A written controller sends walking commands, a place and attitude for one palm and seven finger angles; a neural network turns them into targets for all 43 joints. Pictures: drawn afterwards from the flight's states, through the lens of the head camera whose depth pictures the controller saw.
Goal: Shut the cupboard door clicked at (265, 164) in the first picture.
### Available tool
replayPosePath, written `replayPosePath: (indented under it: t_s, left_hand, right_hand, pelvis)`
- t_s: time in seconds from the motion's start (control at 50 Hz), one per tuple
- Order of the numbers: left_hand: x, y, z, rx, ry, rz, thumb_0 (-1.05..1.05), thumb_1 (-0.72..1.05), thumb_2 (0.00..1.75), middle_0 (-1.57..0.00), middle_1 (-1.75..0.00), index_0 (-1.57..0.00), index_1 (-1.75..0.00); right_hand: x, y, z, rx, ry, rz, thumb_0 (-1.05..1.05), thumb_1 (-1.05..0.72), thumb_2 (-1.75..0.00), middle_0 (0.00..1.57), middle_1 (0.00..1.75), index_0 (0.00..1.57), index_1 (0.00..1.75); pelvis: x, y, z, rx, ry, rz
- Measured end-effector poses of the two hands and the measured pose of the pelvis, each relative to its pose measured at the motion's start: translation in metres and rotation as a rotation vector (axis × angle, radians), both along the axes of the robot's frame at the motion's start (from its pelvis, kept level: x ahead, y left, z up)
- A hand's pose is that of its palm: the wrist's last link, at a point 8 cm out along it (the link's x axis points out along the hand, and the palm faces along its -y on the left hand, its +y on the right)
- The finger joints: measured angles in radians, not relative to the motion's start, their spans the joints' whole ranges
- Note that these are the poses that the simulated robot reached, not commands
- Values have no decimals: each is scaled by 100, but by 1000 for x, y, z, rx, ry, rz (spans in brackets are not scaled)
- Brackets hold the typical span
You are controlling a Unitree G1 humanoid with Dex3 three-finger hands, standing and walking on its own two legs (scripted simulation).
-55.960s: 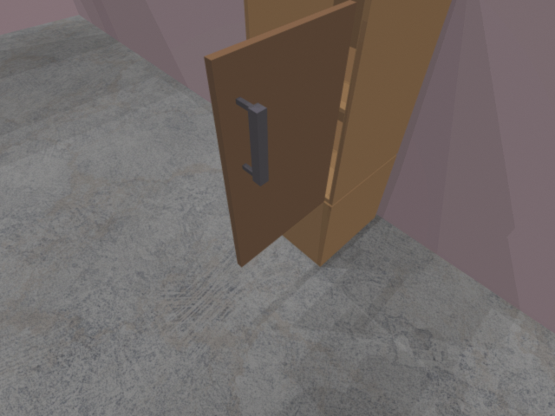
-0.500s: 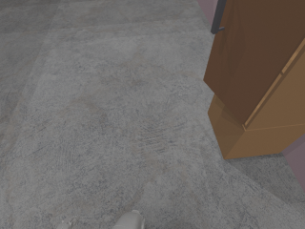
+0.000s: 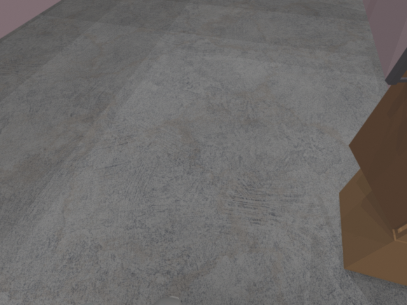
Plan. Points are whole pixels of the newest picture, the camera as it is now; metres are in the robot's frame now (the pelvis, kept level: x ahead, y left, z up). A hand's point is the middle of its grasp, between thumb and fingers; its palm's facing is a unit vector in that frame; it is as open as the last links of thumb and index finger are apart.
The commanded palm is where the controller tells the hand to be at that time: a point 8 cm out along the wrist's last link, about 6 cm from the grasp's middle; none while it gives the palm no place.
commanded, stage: walk to a spot facing it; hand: left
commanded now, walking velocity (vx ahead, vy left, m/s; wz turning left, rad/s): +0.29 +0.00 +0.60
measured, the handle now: out of the picture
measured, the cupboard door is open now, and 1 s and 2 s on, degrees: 18 18 18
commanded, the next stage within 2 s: turn to face it in 1.24 s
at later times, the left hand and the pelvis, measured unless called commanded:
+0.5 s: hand out of the picture +0.05 +0.25 -0.18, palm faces +0.34 -0.92 -0.20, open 7.4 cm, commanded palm none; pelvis +0.12 +0.07 +0.00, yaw +18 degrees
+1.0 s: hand (108, 209) +0.35 +0.28 -0.14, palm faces +0.46 -0.87 -0.19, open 7.4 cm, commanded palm none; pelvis +0.34 +0.09 +0.02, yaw +28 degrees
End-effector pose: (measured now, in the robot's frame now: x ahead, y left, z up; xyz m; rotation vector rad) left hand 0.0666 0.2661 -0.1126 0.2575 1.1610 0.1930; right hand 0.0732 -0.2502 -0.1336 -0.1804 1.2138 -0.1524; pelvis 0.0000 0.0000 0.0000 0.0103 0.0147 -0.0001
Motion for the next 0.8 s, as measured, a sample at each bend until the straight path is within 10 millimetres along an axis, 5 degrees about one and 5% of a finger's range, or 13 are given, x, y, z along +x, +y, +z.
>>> replayPosePath:
  t_s: [0.2,0.32,0.42,0.48,0.62,0.8]
  left_hand:
    - [-53,-26,6,-70,124,207,0,90,90,-20,-30,-20,-30]
    - [-81,-28,-12,-143,221,351,0,90,90,-20,-30,-20,-30]
    - [-84,-3,-36,-184,308,402,0,90,90,-20,-30,-20,-30]
    - [-50,23,-35,-160,260,403,1,90,90,-20,-30,-20,-30]
    - [67,71,-4,-99,11,379,1,91,90,-20,-30,-20,-30]
    - [206,83,16,-71,-121,314,0,91,90,-20,-30,-19,-30]
  right_hand:
    - [87,13,25,21,-17,152,1,-91,-90,20,30,20,30]
    - [169,64,25,16,-43,322,1,-91,-90,20,30,20,30]
    - [228,109,17,-5,-171,397,1,-90,-90,20,30,20,30]
    - [232,119,22,-18,-158,394,1,-90,-90,20,30,20,30]
    - [215,127,24,-9,-2,350,1,-91,-90,20,30,20,30]
    - [211,114,11,19,210,257,1,-90,-90,21,30,20,30]
  pelvis:
    - [44,1,22,14,0,158]
    - [76,25,13,2,-5,252]
    - [103,57,-9,-13,-20,286]
    - [118,66,-3,-11,-24,298]
    - [164,81,18,-9,-14,350]
    - [248,85,19,20,-4,378]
